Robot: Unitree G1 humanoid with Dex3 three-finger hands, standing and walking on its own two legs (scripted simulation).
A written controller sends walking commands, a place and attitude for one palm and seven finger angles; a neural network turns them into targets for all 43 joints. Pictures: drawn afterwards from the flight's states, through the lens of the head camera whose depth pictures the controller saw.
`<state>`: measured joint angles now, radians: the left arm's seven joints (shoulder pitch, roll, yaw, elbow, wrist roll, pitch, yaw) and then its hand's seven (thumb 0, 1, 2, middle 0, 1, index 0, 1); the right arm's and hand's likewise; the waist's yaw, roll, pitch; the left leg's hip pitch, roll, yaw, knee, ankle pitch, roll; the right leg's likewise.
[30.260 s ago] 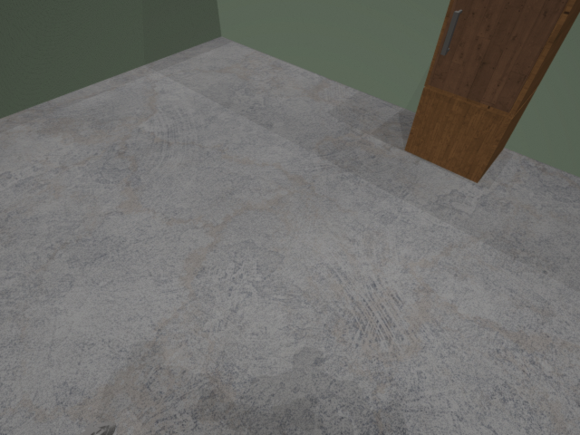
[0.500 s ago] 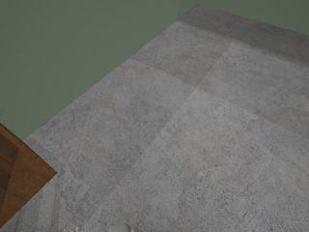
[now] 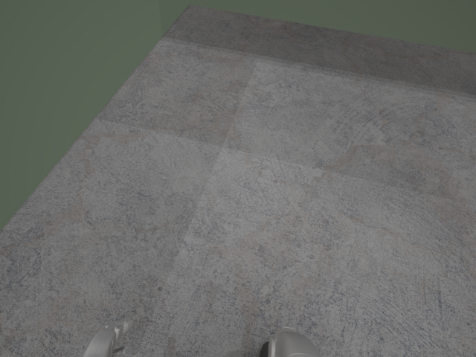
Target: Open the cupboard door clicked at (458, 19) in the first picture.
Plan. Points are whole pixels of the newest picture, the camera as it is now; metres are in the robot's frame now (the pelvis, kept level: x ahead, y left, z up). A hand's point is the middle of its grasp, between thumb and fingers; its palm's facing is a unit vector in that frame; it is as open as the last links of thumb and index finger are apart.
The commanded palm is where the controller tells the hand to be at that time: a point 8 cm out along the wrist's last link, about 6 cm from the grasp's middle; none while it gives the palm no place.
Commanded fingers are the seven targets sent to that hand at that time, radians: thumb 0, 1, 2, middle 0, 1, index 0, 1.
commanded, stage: walk to a spot facing it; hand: left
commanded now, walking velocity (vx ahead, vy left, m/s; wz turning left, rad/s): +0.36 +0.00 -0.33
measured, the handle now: out of the picture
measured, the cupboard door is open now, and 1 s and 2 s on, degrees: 45 45 45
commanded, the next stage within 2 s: turn to face it in 0.62 s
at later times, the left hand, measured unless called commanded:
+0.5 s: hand (160, 289) +0.27 +0.17 -0.19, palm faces -0.09 -0.98 -0.19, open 7.3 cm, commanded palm none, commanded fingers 0.00 0.90 0.90 -0.20 -0.30 -0.20 -0.30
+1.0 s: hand (216, 183) +0.54 +0.07 -0.17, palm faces -0.10 -0.98 -0.19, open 7.3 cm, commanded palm none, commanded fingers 0.00 0.90 0.90 -0.20 -0.30 -0.20 -0.30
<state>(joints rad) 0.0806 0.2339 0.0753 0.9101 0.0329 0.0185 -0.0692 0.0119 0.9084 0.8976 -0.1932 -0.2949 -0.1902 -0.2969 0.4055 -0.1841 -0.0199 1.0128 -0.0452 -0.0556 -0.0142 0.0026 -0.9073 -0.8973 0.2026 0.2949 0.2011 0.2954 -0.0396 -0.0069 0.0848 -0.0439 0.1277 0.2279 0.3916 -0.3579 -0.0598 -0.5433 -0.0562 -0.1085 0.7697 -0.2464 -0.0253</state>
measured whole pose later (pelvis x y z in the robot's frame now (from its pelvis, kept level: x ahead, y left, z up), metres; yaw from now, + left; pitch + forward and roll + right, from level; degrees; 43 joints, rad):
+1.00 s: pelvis +0.44 -0.10 +0.00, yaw -7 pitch +0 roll +0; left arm 0.18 0.18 0.06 1.01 0.02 -0.04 0.01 0.00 0.93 0.90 -0.20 -0.30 -0.20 -0.30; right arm 0.27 -0.16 -0.03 1.05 -0.02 0.00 0.00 0.01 -0.92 -0.90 0.20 0.29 0.19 0.29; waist -0.03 -0.03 0.05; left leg -0.39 0.07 0.12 0.67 -0.27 -0.04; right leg -0.18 -0.07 -0.21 0.52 -0.34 -0.02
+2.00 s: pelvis +0.54 -0.23 -0.02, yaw +30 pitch +0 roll +1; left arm 0.18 0.25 0.06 0.84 0.03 0.01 0.00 0.01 0.90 0.90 -0.20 -0.30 -0.20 -0.30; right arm 0.16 -0.24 -0.06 0.90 -0.02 0.08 0.02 0.01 -0.90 -0.90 0.21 0.30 0.20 0.30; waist 0.00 0.03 0.09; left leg -0.41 0.00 -0.10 0.76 -0.42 -0.04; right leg -0.35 -0.06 -0.04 0.65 -0.32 0.03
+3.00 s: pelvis +0.59 -0.25 -0.01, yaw +67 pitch +1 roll +0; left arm 0.19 0.25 0.07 0.91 0.02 0.06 0.01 0.01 0.90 0.90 -0.20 -0.30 -0.20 -0.30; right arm 0.13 -0.22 -0.05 0.87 -0.03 0.04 0.01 0.00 -0.91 -0.90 0.20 0.29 0.20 0.30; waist 0.00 -0.05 0.11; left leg -0.32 -0.01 0.00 0.61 -0.31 0.02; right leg -0.44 -0.10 -0.07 1.05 -0.51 0.07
